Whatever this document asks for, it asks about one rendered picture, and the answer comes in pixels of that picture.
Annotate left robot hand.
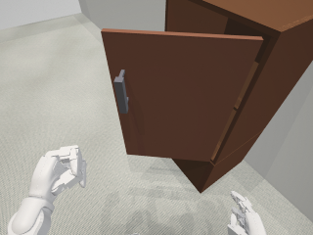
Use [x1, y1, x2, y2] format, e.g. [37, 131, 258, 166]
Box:
[28, 145, 87, 203]

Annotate handle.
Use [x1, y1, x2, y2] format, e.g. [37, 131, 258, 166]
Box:
[113, 70, 129, 114]

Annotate right robot hand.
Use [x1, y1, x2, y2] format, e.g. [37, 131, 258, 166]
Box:
[227, 191, 267, 235]

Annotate robot left forearm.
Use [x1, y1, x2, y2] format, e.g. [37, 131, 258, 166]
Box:
[6, 196, 55, 235]

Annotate cupboard door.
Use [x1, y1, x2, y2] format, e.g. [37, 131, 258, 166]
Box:
[101, 28, 263, 162]

